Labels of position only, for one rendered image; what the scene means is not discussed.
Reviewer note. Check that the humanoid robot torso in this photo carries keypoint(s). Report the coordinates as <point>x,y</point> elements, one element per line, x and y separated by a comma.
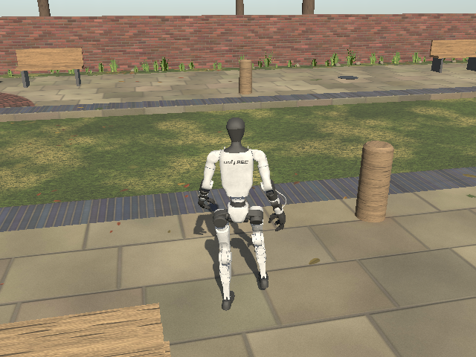
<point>237,178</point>

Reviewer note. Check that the robot right hand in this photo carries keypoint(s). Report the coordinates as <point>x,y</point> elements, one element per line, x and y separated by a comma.
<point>281,220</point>

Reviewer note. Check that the robot head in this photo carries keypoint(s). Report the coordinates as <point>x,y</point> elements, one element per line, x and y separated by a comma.
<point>236,129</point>

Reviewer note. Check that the robot left hand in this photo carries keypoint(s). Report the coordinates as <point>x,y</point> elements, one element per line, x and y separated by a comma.
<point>201,203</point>

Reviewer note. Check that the left robot upper arm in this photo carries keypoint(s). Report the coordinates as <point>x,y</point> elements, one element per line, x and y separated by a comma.
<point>210,167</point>

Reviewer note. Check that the robot left forearm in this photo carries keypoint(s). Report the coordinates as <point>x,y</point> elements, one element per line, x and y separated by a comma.
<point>203,193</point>

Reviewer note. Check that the right robot upper arm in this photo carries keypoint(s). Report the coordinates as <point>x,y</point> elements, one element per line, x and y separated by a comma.
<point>260,157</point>

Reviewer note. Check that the robot right forearm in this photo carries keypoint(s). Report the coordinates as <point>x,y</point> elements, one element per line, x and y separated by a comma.
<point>274,200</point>

